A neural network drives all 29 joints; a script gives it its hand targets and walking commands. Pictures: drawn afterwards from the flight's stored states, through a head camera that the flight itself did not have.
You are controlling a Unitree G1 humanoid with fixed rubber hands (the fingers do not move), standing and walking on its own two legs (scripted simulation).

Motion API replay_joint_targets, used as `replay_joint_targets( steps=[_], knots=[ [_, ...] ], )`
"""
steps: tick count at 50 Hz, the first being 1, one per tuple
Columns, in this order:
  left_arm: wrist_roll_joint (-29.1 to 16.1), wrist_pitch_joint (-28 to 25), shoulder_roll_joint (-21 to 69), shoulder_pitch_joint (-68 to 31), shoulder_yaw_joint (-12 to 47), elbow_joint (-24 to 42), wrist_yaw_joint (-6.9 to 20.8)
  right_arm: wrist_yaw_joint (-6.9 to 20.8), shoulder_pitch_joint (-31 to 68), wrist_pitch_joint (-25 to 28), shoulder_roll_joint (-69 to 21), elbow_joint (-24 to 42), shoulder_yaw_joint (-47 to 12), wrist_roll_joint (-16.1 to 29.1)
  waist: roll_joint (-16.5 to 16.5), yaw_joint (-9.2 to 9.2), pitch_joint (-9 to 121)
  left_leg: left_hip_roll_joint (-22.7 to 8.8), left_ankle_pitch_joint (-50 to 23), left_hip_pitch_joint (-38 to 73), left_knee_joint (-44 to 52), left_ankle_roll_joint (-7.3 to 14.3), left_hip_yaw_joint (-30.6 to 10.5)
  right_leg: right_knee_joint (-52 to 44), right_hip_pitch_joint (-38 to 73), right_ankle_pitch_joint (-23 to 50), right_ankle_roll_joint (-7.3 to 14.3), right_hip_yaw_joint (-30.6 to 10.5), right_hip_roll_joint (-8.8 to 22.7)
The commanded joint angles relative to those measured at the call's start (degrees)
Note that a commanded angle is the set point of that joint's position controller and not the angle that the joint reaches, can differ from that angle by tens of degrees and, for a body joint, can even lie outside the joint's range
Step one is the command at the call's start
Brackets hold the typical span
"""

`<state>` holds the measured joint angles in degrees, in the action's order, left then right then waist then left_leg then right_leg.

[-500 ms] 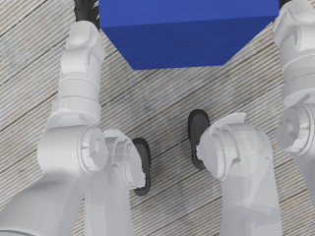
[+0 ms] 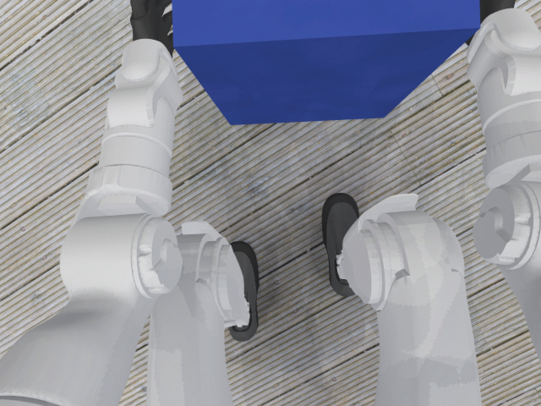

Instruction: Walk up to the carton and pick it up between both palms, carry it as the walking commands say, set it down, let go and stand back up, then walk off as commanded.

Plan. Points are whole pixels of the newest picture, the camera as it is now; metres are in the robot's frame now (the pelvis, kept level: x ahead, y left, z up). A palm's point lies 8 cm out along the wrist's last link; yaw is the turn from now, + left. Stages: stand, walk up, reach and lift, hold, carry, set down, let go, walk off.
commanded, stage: set down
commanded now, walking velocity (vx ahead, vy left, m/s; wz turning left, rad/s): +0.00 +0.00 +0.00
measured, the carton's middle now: (309, 33) +0.55 -0.11 -0.22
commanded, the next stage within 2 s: none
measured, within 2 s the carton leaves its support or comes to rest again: neither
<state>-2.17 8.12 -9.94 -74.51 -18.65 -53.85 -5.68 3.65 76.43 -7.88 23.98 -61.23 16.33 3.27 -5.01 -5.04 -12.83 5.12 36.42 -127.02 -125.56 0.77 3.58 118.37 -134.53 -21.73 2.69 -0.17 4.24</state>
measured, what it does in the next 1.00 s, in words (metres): stands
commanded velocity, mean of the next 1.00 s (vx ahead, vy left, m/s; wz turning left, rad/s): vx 0.00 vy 0.00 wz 0.00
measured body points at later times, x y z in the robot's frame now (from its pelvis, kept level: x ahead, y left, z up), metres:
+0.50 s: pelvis +0.01 -0.01 +0.00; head +0.36 -0.06 +0.27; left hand +0.55 +0.10 -0.17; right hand +0.49 -0.32 -0.17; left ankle +0.10 +0.10 -0.34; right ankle +0.16 -0.12 -0.34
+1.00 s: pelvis +0.01 -0.01 +0.02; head +0.35 -0.05 +0.31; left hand +0.56 +0.12 -0.11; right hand +0.49 -0.34 -0.11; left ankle +0.10 +0.10 -0.34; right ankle +0.16 -0.12 -0.34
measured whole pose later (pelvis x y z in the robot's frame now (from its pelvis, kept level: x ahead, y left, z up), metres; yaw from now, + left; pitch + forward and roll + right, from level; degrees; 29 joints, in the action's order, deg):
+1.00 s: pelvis +0.01 -0.01 +0.02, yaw -1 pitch +37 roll +3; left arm -9.9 9.9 -17.2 -66.5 -8.7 -45.5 -6.8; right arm 2.8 65.6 -6.0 29.9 -53.4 13.9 12.6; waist -2.2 -4.2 -13.1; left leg 4.3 39.7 -120.6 -123.4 0.2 2.8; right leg 116.8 -129.3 -24.4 3.1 0.5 3.0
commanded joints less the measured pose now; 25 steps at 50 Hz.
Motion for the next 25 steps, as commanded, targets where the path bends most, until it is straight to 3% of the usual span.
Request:
replay_joint_targets(
  steps=[1,4,8,12,15,18,25],
  knots=[
    [-2.53,0.27,28.64,-21.38,15.53,-0.44,8.12,7.68,16.81,0.43,-27.57,0.42,-11.41,1.89,2.95,-3.12,51.94,1.94,-2.73,11.11,14.24,-1.21,-0.82,-5.74,43.21,3.35,-1.13,-0.21,-3.64],
    [-3.05,-0.94,18.59,-17.97,13.94,-1.66,5.32,4.54,13.98,2.24,-17.29,-1.19,-9.01,2.24,3.19,-2.68,51.46,1.41,-2.50,12.29,14.23,-1.50,-0.77,-5.76,43.82,3.42,-1.33,-0.17,-3.22],
    [-6.20,-2.83,-1.44,-10.70,13.14,-4.75,0.25,-1.50,9.11,5.29,3.14,-2.83,-5.55,4.46,5.16,-2.27,49.99,0.36,-1.77,12.95,14.25,-1.57,-1.14,-6.09,46.02,2.97,-1.59,-0.65,-2.25],
    [-9.19,-4.65,-6.59,-13.93,14.43,-0.31,-2.13,-5.05,12.22,8.12,7.78,0.23,-5.54,6.95,6.55,-2.87,56.33,-0.08,-5.08,14.61,13.35,-1.74,-2.20,-4.97,51.43,8.48,-1.69,-2.35,-1.96],
    [-9.96,-5.02,-9.17,-14.41,14.61,2.45,-3.11,-6.07,12.47,9.13,10.11,3.06,-5.51,8.64,6.19,-2.91,62.85,-0.29,-8.38,17.08,12.25,-2.00,-1.92,-3.85,55.37,12.79,-1.97,-2.89,-1.78],
    [-9.66,-4.83,-11.70,-12.90,13.44,3.96,-3.53,-6.13,10.70,9.00,11.43,3.96,-5.78,9.86,6.37,-1.82,66.53,-0.56,-9.80,18.33,11.79,-1.97,-1.58,-3.04,57.58,14.70,-2.31,-3.21,-1.66],
    [-9.19,-4.08,-12.60,-8.39,12.07,4.01,-2.46,-4.71,5.78,8.02,12.55,2.83,-5.24,10.47,6.23,-1.40,62.97,-1.24,-8.13,16.46,12.22,-1.73,-1.45,-2.87,54.99,13.59,-2.63,-2.98,-1.43]
  ],
)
